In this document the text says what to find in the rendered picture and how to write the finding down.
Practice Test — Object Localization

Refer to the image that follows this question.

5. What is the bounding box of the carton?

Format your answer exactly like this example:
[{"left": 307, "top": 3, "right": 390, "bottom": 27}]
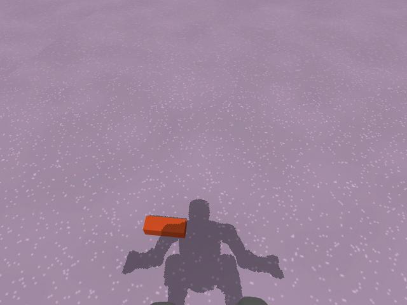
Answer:
[{"left": 143, "top": 216, "right": 187, "bottom": 238}]

